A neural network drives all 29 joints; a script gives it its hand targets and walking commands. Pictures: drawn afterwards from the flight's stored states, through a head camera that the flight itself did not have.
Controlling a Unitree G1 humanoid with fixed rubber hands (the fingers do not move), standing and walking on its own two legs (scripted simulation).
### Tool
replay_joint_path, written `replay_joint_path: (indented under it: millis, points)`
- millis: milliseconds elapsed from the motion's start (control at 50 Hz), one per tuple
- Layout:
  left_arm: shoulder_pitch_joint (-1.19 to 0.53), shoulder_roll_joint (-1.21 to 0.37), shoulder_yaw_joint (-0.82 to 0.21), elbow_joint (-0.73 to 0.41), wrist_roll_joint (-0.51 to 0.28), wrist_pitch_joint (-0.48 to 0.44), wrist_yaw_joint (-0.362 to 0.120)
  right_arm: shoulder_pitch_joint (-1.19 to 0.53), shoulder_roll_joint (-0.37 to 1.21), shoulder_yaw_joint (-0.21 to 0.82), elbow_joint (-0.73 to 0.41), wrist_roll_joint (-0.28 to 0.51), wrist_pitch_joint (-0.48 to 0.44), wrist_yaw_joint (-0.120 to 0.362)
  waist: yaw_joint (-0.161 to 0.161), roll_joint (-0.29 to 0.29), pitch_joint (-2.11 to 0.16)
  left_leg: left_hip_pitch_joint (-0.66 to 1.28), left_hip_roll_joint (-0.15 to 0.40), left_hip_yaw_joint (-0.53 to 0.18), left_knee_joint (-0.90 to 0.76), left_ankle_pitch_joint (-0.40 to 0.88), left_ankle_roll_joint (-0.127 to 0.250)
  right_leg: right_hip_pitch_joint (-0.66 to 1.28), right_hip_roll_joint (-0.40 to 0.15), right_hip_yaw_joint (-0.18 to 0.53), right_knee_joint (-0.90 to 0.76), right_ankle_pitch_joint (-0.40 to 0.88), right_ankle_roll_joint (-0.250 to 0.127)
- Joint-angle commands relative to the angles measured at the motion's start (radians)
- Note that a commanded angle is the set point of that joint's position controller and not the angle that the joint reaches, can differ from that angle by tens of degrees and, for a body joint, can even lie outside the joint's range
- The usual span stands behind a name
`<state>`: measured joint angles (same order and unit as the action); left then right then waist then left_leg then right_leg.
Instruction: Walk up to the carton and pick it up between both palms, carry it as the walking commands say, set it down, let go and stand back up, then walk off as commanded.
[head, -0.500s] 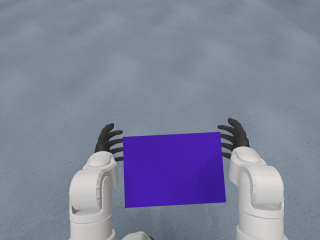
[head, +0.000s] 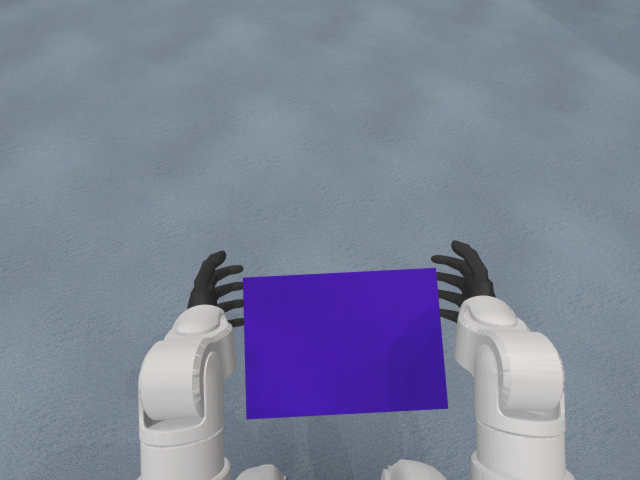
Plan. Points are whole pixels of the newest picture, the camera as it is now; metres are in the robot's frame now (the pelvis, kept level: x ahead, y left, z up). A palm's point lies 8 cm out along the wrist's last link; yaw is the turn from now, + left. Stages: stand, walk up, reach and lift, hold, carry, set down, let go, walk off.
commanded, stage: carry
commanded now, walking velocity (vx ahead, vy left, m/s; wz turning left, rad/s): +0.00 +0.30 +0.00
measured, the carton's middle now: (338, 330) +0.30 +0.01 -0.02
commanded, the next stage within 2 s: none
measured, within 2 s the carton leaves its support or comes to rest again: neither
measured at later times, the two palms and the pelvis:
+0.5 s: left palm (9, 355) +0.21 +0.35 +0.08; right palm (296, 359) +0.21 +0.06 +0.10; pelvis -0.06 +0.20 +0.00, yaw +0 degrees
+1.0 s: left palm out of the picture +0.16 +0.53 +0.09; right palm (78, 420) +0.15 +0.24 +0.11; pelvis -0.12 +0.39 -0.01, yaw +0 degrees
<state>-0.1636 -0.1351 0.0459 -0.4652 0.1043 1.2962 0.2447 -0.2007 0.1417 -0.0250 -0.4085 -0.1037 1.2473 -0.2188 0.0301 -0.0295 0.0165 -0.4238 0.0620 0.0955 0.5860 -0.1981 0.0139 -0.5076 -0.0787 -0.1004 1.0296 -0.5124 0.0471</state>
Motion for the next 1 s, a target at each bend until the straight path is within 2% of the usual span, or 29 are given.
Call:
replay_joint_path:
  millis: [0, 60, 80, 100, 120, 140, 160, 180, 220, 340, 380, 400, 420, 440, 480, 520, 580, 620, 640, 660, 680, 700, 740, 780, 860, 920, 940, 960, 980]
  points:
    - [-0.515, -1.06, -0.698, -0.166, -0.457, -0.07, -0.292, -0.325, 1.04, 0.54, -0.122, 0.358, -0.043, 0.25, -0.038, 0.248, -0.383, 0.218, 0.16, -0.109, -0.185, 0.139, 0.143, 0.112, 0.04, -0.035, -0.148, 0.0, -0.033]
    - [-0.443, -1.019, -0.657, -0.122, -0.44, -0.058, -0.296, -0.249, 1.004, 0.552, -0.094, 0.325, -0.027, 0.231, -0.02, 0.161, -0.4, 0.201, 0.167, -0.147, -0.169, 0.065, 0.131, 0.288, 0.013, -0.025, -0.557, 0.175, -0.058]
    - [-0.424, -1.006, -0.64, -0.106, -0.433, -0.055, -0.298, -0.254, 0.991, 0.553, -0.091, 0.319, -0.022, 0.226, -0.007, 0.046, -0.379, 0.05, 0.129, -0.117, -0.083, 0.033, 0.086, 0.44, -0.109, 0.111, -0.656, 0.227, -0.07]
    - [-0.402, -0.987, -0.625, -0.079, -0.426, -0.053, -0.302, -0.241, 0.979, 0.558, -0.092, 0.306, -0.015, 0.222, -0.002, -0.219, -0.354, -0.219, 0.024, -0.04, 0.11, -0.141, -0.001, 0.579, -0.393, 0.471, -0.694, 0.419, -0.144]
    - [-0.393, -0.998, -0.611, -0.066, -0.425, -0.059, -0.3, -0.301, 0.966, 0.582, -0.135, 0.314, -0.015, 0.224, -0.002, -0.325, -0.283, -0.347, -0.04, -0.062, 0.344, -0.342, -0.036, 0.488, -0.537, 0.6, -0.735, 0.676, -0.265]
    - [-0.41, -1.002, -0.611, -0.085, -0.432, -0.061, -0.301, -0.347, 0.986, 0.59, -0.135, 0.338, -0.016, 0.225, -0.008, -0.179, -0.275, -0.318, -0.01, -0.188, 0.476, -0.313, -0.033, 0.454, -0.503, 0.532, -0.713, 0.735, -0.27]
    - [-0.412, -0.998, -0.599, -0.092, -0.422, -0.066, -0.3, -0.38, 0.992, 0.605, -0.145, 0.359, -0.016, 0.229, -0.009, -0.087, -0.269, -0.289, 0.016, -0.223, 0.528, -0.243, -0.034, 0.423, -0.449, 0.416, -0.691, 0.654, -0.232]
    - [-0.412, -0.998, -0.587, -0.088, -0.408, -0.07, -0.297, -0.385, 0.999, 0.614, -0.14, 0.368, -0.017, 0.234, -0.012, -0.065, -0.265, -0.264, 0.029, -0.203, 0.519, -0.182, -0.039, 0.414, -0.382, 0.303, -0.666, 0.616, -0.182]
    - [-0.415, -1.003, -0.569, -0.114, -0.398, -0.081, -0.294, -0.395, 1.035, 0.636, -0.156, 0.392, -0.022, 0.242, -0.019, -0.13, -0.28, -0.197, 0.009, -0.109, 0.409, -0.144, -0.054, 0.418, -0.274, 0.148, -0.617, 0.71, -0.12]
    - [-0.322, -0.939, -0.548, -0.117, -0.344, -0.067, -0.26, -0.332, 1.012, 0.631, -0.133, 0.412, -0.001, 0.243, -0.017, -0.253, -0.324, 0.009, -0.024, 0.018, 0.032, -0.156, -0.072, 0.408, -0.258, 0.077, -0.554, 0.794, -0.072]
    - [-0.312, -0.93, -0.554, -0.097, -0.33, -0.057, -0.251, -0.309, 0.992, 0.61, -0.104, 0.408, 0.01, 0.25, -0.027, -0.172, -0.362, 0.185, -0.051, 0.094, -0.227, -0.029, -0.063, 0.36, -0.204, 0.028, -0.445, 0.614, -0.016]
    - [-0.314, -0.923, -0.564, -0.092, -0.325, -0.054, -0.248, -0.303, 0.988, 0.602, -0.091, 0.406, 0.014, 0.255, -0.026, -0.022, -0.378, 0.294, 0.039, 0.003, -0.24, 0.04, -0.029, 0.227, -0.157, -0.005, -0.328, 0.43, 0.012]
    - [-0.323, -0.923, -0.576, -0.096, -0.325, -0.043, -0.247, -0.31, 0.967, 0.585, -0.075, 0.397, 0.013, 0.257, -0.027, 0.302, -0.353, 0.332, 0.258, -0.282, -0.26, 0.255, 0.07, -0.023, -0.026, -0.101, -0.178, 0.041, 0.064]
    - [-0.379, -0.942, -0.594, -0.105, -0.339, -0.042, -0.255, -0.3, 0.985, 0.57, -0.061, 0.393, 0.009, 0.257, -0.04, 0.415, -0.332, 0.296, 0.27, -0.309, -0.227, 0.34, 0.16, -0.058, 0.041, -0.054, 0.031, -0.192, 0.039]
    - [-0.465, -1.006, -0.644, -0.122, -0.387, -0.055, -0.272, -0.328, 1.013, 0.561, -0.094, 0.379, -0.013, 0.264, -0.037, 0.308, -0.339, 0.222, 0.222, -0.178, -0.181, 0.305, 0.156, -0.039, 0.028, 0.01, 0.186, -0.113, -0.004]
    - [-0.531, -1.053, -0.68, -0.158, -0.44, -0.068, -0.287, -0.355, 1.038, 0.542, -0.122, 0.373, -0.036, 0.262, -0.031, 0.28, -0.355, 0.211, 0.154, -0.071, -0.166, 0.189, 0.131, 0.012, 0.014, -0.014, 0.027, 0.001, -0.017]
    - [-0.508, -1.044, -0.681, -0.147, -0.459, -0.068, -0.293, -0.311, 1.032, 0.539, -0.117, 0.35, -0.039, 0.243, -0.039, 0.238, -0.396, 0.222, 0.182, -0.133, -0.185, 0.136, 0.157, 0.143, 0.039, -0.038, -0.217, -0.001, -0.042]
    - [-0.456, -1.021, -0.656, -0.114, -0.448, -0.059, -0.295, -0.258, 1.007, 0.548, -0.097, 0.327, -0.028, 0.228, -0.02, 0.167, -0.404, 0.2, 0.179, -0.141, -0.166, 0.087, 0.137, 0.278, 0.016, -0.034, -0.524, 0.161, -0.057]
    - [-0.438, -1.01, -0.642, -0.098, -0.441, -0.055, -0.297, -0.252, 0.992, 0.549, -0.088, 0.318, -0.023, 0.224, -0.008, 0.067, -0.386, 0.076, 0.149, -0.116, -0.095, 0.058, 0.095, 0.42, -0.085, 0.069, -0.647, 0.232, -0.066]
    - [-0.408, -0.991, -0.624, -0.068, -0.431, -0.051, -0.299, -0.251, 0.977, 0.55, -0.082, 0.308, -0.016, 0.219, 0.006, -0.14, -0.351, -0.166, 0.064, -0.057, 0.065, -0.054, 0.015, 0.554, -0.316, 0.37, -0.717, 0.272, -0.114]
    - [-0.399, -1.001, -0.602, -0.043, -0.427, -0.06, -0.3, -0.303, 0.964, 0.589, -0.136, 0.317, -0.012, 0.222, 0.001, -0.356, -0.284, -0.337, -0.03, -0.032, 0.312, -0.324, -0.034, 0.488, -0.542, 0.628, -0.763, 0.582, -0.259]
    - [-0.423, -0.999, -0.609, -0.067, -0.434, -0.062, -0.3, -0.342, 0.978, 0.583, -0.125, 0.331, -0.014, 0.223, -0.01, -0.188, -0.271, -0.316, -0.002, -0.178, 0.477, -0.318, -0.031, 0.449, -0.522, 0.566, -0.738, 0.703, -0.272]
    - [-0.43, -0.996, -0.586, -0.075, -0.413, -0.071, -0.298, -0.392, 0.994, 0.603, -0.132, 0.362, -0.016, 0.233, -0.013, -0.05, -0.262, -0.262, 0.041, -0.204, 0.535, -0.189, -0.035, 0.401, -0.4, 0.313, -0.684, 0.581, -0.191]
    - [-0.429, -1.01, -0.569, -0.097, -0.4, -0.082, -0.294, -0.4, 1.035, 0.629, -0.15, 0.388, -0.023, 0.241, -0.022, -0.123, -0.278, -0.193, 0.022, -0.109, 0.404, -0.137, -0.051, 0.412, -0.276, 0.141, -0.622, 0.702, -0.12]
    - [-0.365, -0.968, -0.553, -0.12, -0.362, -0.079, -0.271, -0.355, 1.041, 0.638, -0.145, 0.409, -0.015, 0.241, -0.02, -0.221, -0.322, -0.046, -0.011, -0.008, 0.171, -0.168, -0.071, 0.411, -0.261, 0.08, -0.586, 0.848, -0.097]
    - [-0.323, -0.941, -0.549, -0.093, -0.335, -0.064, -0.254, -0.321, 1.004, 0.618, -0.113, 0.408, 0.002, 0.247, -0.026, -0.213, -0.35, 0.103, -0.042, 0.074, -0.15, -0.061, -0.064, 0.397, -0.231, 0.038, -0.484, 0.717, -0.041]
    - [-0.316, -0.934, -0.554, -0.086, -0.33, -0.06, -0.25, -0.313, 0.992, 0.609, -0.102, 0.408, 0.009, 0.251, -0.026, -0.127, -0.382, 0.221, -0.042, 0.096, -0.233, -0.005, -0.054, 0.337, -0.192, 0.016, -0.416, 0.564, -0.013]
    - [-0.321, -0.927, -0.567, -0.084, -0.329, -0.056, -0.246, -0.31, 0.978, 0.603, -0.091, 0.405, 0.012, 0.256, -0.021, 0.06, -0.387, 0.319, 0.099, -0.074, -0.232, 0.155, -0.002, 0.167, -0.13, -0.023, -0.265, 0.334, 0.016]
    - [-0.356, -0.934, -0.587, -0.099, -0.336, -0.044, -0.248, -0.307, 0.969, 0.581, -0.069, 0.398, 0.011, 0.255, -0.033, 0.381, -0.347, 0.334, 0.287, -0.338, -0.261, 0.289, 0.118, -0.083, 0.02, -0.108, -0.125, -0.097, 0.052]
